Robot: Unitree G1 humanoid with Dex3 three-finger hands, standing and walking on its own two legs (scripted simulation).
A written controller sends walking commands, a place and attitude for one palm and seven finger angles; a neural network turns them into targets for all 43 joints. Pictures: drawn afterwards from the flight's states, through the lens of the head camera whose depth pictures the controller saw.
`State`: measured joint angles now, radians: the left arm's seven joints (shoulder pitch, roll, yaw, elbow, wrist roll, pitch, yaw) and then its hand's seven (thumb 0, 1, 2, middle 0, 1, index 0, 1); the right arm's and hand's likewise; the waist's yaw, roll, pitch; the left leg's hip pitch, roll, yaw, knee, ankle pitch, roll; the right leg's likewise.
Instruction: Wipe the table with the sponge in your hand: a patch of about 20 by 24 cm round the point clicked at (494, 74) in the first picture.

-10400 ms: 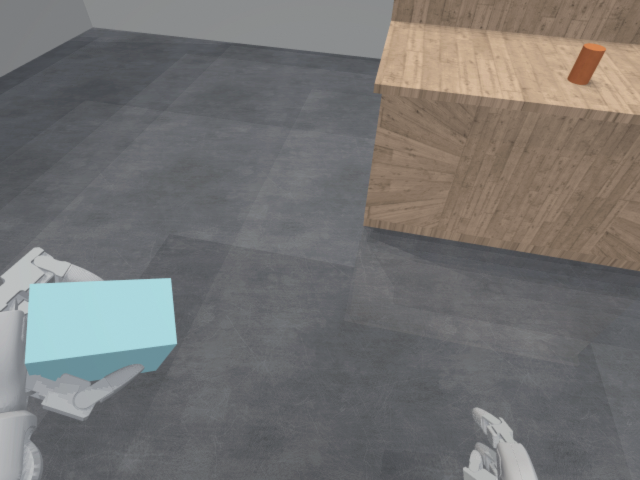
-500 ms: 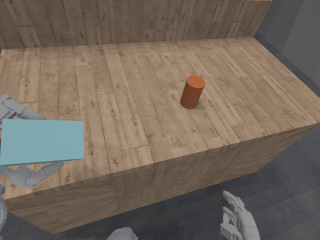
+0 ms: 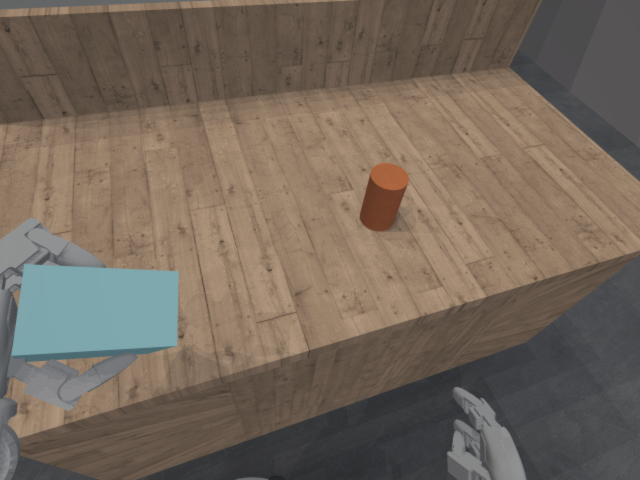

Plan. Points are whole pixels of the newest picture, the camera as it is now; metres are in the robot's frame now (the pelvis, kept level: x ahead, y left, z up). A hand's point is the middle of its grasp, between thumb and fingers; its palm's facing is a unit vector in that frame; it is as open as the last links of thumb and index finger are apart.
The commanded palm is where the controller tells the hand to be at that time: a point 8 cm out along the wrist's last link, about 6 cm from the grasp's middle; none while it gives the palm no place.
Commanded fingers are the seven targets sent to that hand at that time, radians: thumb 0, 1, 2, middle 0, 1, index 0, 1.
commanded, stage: come to a stop and stand still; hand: left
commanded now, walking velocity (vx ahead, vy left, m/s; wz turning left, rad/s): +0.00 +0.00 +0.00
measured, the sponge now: (118, 317) +0.23 +0.22 +0.14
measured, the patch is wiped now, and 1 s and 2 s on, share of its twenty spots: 0.00 0.00 0.00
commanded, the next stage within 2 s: look again from close up in 0.62 s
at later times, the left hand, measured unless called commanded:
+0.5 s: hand (133, 281) +0.26 +0.21 +0.15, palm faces +0.32 -0.85 -0.42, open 10.5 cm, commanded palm +0.20 +0.24 +0.17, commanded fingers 0.00 0.10 1.30 -1.20 -1.60 -1.20 -1.60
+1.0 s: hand (94, 298) +0.24 +0.24 +0.15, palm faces +0.33 -0.85 -0.40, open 10.5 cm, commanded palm +0.18 +0.27 +0.17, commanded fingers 0.00 0.10 1.30 -1.20 -1.60 -1.20 -1.60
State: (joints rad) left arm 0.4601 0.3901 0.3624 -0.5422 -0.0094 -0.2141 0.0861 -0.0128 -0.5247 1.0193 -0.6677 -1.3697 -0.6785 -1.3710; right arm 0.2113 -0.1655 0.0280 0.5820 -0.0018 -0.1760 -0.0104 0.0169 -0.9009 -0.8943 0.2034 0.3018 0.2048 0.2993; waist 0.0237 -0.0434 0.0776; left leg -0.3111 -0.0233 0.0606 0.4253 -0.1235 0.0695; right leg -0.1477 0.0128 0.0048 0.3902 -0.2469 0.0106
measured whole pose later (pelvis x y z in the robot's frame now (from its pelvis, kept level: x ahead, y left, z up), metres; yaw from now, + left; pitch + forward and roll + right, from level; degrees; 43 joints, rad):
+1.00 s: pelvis +0.02 -0.01 +0.00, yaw +0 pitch +0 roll -2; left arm 0.48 0.39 0.36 -0.51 -0.05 -0.17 0.09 -0.01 -0.52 1.02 -0.67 -1.37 -0.68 -1.37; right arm 0.20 -0.18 0.02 0.56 0.02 -0.10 -0.04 0.02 -0.90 -0.89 0.20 0.30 0.20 0.30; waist 0.01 -0.03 0.05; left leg -0.29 -0.01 0.06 0.44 -0.16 0.06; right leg -0.11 0.03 0.00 0.36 -0.26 0.00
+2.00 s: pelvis +0.05 -0.10 -0.01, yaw -2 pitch +0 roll +1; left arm 0.51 0.40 0.38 -0.52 -0.07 -0.15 0.09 -0.01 -0.52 1.02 -0.67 -1.37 -0.68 -1.37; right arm 0.18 -0.21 -0.01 0.55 0.04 0.00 -0.02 0.02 -0.91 -0.89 0.20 0.30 0.20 0.30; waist -0.03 -0.03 0.03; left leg -0.29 0.08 0.04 0.58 -0.22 0.02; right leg -0.08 0.12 0.01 0.43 -0.34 -0.10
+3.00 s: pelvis -0.12 +0.04 -0.02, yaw -1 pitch -7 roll -4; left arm 0.31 0.43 0.41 -0.42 0.02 -0.19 0.07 -0.02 -0.53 1.02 -0.67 -1.36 -0.68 -1.36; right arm 0.21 -0.18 0.02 0.54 0.01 -0.10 0.02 0.02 -0.90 -0.89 0.20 0.30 0.20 0.30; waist 0.03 0.03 0.12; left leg -0.41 -0.04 0.06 0.62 -0.20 0.08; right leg -0.30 0.02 -0.02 0.64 -0.32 -0.05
